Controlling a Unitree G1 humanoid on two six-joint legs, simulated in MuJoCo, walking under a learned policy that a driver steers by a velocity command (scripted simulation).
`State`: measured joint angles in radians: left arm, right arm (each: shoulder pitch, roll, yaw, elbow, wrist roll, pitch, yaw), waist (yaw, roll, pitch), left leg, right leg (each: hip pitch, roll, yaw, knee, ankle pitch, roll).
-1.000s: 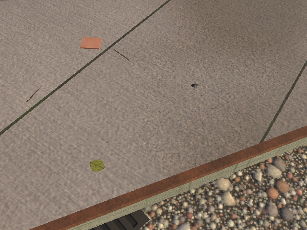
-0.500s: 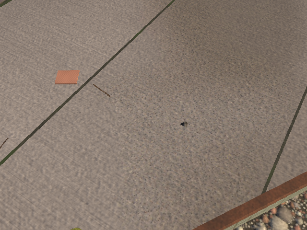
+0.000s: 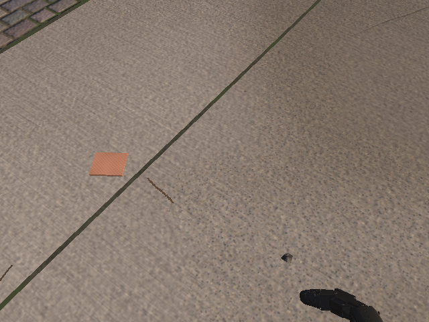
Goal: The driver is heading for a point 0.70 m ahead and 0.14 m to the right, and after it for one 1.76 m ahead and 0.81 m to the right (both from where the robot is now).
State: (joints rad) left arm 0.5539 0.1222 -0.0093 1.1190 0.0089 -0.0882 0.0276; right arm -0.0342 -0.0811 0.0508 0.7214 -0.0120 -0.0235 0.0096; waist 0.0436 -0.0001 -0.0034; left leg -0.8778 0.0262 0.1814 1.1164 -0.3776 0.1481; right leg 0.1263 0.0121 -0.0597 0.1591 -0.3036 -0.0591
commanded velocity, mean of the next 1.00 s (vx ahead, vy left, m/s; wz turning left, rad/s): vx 0.50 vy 0.00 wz -0.45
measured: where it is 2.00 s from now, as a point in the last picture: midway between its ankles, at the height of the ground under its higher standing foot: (336, 173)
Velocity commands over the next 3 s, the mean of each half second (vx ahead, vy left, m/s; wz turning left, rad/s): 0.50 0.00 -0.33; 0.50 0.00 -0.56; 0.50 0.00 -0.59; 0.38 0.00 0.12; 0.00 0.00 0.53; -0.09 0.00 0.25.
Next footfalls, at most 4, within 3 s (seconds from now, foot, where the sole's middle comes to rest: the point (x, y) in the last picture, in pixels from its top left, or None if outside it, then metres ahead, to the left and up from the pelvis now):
0.02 left None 0.19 0.08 -0.68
0.58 right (255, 321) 0.44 -0.04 -0.68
1.06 left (247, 202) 0.83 -0.03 -0.68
1.60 right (351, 200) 0.84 -0.37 -0.68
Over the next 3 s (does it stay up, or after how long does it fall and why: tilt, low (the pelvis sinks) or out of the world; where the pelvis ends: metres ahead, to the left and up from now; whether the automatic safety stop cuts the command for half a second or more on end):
stays up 0.87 -0.39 0.10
